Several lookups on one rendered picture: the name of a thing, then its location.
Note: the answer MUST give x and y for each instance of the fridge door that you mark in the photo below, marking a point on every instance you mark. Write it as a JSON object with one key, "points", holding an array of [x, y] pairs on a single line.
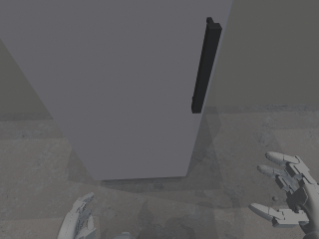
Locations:
{"points": [[117, 76]]}

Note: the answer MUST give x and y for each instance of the left robot hand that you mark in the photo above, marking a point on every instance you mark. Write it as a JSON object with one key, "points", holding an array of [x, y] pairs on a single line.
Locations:
{"points": [[73, 221]]}

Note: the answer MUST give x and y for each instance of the handle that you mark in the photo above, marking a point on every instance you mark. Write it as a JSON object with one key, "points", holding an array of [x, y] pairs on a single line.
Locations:
{"points": [[208, 52]]}

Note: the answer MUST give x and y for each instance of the right robot hand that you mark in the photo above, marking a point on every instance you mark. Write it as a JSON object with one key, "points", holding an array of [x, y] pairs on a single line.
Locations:
{"points": [[306, 196]]}

